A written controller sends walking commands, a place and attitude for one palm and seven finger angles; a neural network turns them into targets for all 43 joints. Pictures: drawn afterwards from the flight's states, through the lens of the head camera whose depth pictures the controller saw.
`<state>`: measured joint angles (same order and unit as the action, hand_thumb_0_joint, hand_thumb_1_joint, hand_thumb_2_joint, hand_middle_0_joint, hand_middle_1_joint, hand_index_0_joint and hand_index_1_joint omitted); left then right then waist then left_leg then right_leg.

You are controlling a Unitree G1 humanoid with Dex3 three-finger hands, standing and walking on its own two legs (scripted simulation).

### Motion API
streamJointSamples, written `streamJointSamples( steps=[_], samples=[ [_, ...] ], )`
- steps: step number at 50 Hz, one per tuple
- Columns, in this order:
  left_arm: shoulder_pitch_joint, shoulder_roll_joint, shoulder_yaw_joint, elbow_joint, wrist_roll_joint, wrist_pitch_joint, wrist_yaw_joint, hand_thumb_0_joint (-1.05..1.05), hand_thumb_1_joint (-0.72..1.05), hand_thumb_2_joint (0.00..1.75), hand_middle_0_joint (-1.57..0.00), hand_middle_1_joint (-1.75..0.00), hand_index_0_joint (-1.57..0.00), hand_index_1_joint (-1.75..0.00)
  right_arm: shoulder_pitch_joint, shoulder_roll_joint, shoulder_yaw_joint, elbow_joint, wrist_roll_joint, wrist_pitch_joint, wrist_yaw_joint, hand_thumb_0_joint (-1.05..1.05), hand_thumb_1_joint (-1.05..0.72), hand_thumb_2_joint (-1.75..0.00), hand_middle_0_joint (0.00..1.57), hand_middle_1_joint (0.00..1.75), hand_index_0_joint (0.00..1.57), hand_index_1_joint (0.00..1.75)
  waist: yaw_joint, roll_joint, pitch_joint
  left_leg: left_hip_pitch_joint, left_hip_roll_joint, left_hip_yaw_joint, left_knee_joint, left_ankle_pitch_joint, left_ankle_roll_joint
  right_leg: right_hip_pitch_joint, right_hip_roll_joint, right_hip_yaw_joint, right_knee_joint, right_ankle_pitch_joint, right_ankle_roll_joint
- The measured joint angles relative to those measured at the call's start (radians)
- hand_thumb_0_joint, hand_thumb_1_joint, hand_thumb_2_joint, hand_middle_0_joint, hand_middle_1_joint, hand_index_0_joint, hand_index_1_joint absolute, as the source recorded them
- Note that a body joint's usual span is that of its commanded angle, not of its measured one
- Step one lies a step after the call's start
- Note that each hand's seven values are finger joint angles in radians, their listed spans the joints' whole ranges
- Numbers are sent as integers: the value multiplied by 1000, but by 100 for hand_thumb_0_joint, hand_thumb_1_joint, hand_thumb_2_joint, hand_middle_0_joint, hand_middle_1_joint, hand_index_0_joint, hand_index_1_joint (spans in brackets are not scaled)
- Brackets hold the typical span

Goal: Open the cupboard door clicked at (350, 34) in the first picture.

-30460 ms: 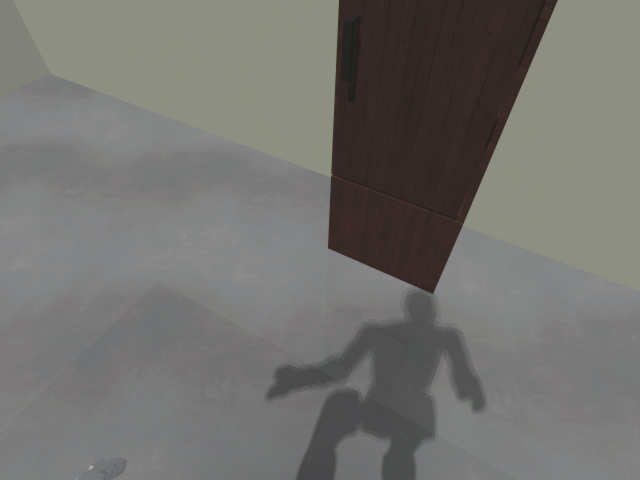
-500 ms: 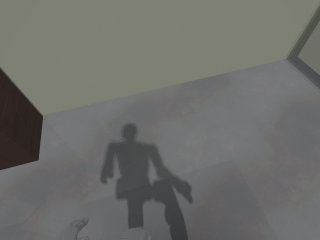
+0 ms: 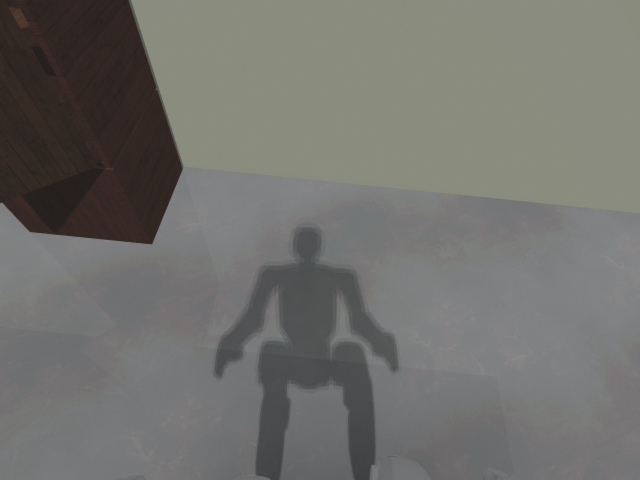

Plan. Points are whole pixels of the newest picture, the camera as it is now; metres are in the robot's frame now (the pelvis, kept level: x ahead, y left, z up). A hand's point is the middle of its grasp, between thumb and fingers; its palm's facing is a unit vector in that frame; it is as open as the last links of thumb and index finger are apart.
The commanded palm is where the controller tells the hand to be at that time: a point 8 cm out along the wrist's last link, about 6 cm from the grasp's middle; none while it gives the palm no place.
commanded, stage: turn to face it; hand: left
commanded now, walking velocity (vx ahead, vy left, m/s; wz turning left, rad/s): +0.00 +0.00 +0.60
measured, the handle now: out of the picture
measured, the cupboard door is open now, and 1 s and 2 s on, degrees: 41 41 41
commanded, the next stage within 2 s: take the last steps up to it in 1.10 s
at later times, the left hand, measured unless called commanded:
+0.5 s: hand out of the picture +0.02 +0.17 -0.17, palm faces +0.35 -0.91 -0.22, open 7.4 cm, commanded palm none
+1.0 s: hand out of the picture +0.04 +0.21 -0.16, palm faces +0.52 -0.82 -0.24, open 7.4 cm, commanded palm none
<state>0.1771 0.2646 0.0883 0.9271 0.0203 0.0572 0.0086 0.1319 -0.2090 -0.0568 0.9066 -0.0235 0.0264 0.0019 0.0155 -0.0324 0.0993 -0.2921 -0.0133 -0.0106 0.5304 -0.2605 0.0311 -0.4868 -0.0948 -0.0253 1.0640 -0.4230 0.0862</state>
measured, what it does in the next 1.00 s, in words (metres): steps on the spot, turning left: right foot, then left foot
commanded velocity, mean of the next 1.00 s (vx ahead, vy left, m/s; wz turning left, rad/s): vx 0.00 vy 0.00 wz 0.48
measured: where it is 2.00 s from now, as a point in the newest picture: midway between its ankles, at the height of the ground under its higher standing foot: outside the picture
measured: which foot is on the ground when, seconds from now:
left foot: down 0.00-0.18, up 0.20-0.54, down 0.56-1.00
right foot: up 0.00-0.16, down 0.18-0.56, up 0.58-1.00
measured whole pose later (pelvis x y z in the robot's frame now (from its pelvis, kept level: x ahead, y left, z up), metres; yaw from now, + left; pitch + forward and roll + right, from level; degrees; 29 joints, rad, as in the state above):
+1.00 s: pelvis +0.05 -0.02 +0.00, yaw +31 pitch +1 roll -1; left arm 0.13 0.21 0.06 0.91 0.01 0.03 0.01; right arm 0.21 -0.18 -0.05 0.96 -0.03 0.04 0.00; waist -0.02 0.02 0.07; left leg -0.28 -0.04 -0.06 0.52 -0.26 0.03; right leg -0.32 -0.03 -0.04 0.67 -0.36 0.07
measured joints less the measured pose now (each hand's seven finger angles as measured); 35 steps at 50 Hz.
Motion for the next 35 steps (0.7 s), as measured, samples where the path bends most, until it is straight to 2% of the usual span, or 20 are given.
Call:
streamJointSamples(
  steps=[6,9,10,12,15,17,20,24,27,28,29,31,33,35],
  samples=[
    [-36,-15,-10,-39,-5,-14,0,1,91,90,-20,-30,-20,-30,29,0,-7,13,-4,16,4,0,-90,-90,20,30,20,30,-22,41,-8,-9,-9,-76,-2,7,-22,83,46,4,-249,5,-6],
    [-36,-22,-19,-62,-6,-35,1,1,91,90,-20,-30,-20,-30,47,-3,-16,15,3,26,5,0,-90,-90,20,30,20,30,-28,46,-19,-43,-31,-109,56,-20,-43,187,62,-8,-476,104,-23],
    [-36,-30,-19,-64,-1,-47,5,0,91,90,-20,-30,-20,-30,46,-9,-21,18,7,29,6,0,-90,-90,20,30,20,30,-26,53,-17,-68,-34,-111,115,-78,-49,192,62,-15,-489,114,-43],
    [-34,-51,-32,-64,2,-56,10,0,91,90,-20,-30,-20,-30,40,-24,-32,27,7,38,8,0,-90,-90,20,30,20,30,-33,73,-4,-136,-42,-92,327,-212,-56,199,52,-46,-462,92,-79],
    [-12,-75,-42,-58,0,-54,16,0,91,90,-20,-30,-20,-30,30,-35,-38,38,7,50,15,0,-91,-90,20,30,20,30,-42,70,5,-208,-25,-34,584,-209,-76,243,30,-83,-494,89,-92],
    [3,-84,-46,-51,0,-55,17,0,91,90,-20,-30,-20,-30,25,-34,-37,42,8,55,20,0,-91,-90,20,30,20,30,-48,57,8,-219,-3,-4,621,-185,-88,270,15,-109,-525,97,-90],
    [22,-92,-50,-41,2,-57,15,0,91,90,-21,-30,-20,-30,13,-29,-32,46,10,58,26,0,-91,-90,20,30,20,30,-45,32,14,-194,21,30,534,-182,-97,299,-10,-148,-551,100,-83],
    [42,-83,-43,-28,7,-58,12,0,91,90,-21,-30,-20,-30,-13,-21,-23,43,13,53,30,0,-91,-90,19,30,20,30,-25,1,27,-124,33,72,325,-190,-88,308,-42,-200,-528,74,-67],
    [64,-60,-33,-16,4,-54,6,0,91,90,-21,-30,-20,-30,-32,-19,-16,26,12,39,32,0,-91,-90,19,30,20,30,-13,-18,28,-47,21,104,133,-106,-67,291,-72,-232,-455,28,-45],
    [75,-51,-29,-12,0,-50,4,0,91,90,-21,-30,-20,-30,-36,-21,-16,17,10,29,32,0,-91,-90,19,30,20,30,-12,-20,22,-27,18,106,81,-33,-40,267,-84,-237,-398,7,-36],
    [73,-39,-24,-4,-4,-40,2,0,91,90,-21,-30,-20,-30,-44,-18,-16,9,7,20,30,0,-91,-90,19,30,20,30,-10,-30,26,-40,8,104,102,-26,-10,228,-90,-210,-305,-53,-23],
    [61,-20,-16,14,-4,-10,9,1,91,90,-21,-30,-20,-30,-49,-11,-11,-3,6,5,21,0,-91,-90,20,30,20,30,-5,-33,26,-52,2,94,132,-60,24,140,-58,-122,-107,-141,-15],
    [44,-10,-8,28,-4,5,11,1,91,90,-21,-30,-20,-30,-39,-6,-7,-10,3,-3,8,0,-91,-90,20,30,20,30,-5,-24,16,-43,0,76,108,-62,31,71,-27,-68,20,-115,-11],
    [28,-5,-3,27,-2,6,8,1,91,90,-20,-30,-20,-30,-26,-2,-2,-6,1,-6,-1,0,-91,-90,20,30,20,30,-1,-16,7,-22,-4,59,59,-36,26,26,-13,-35,67,-57,-7]
  ],
)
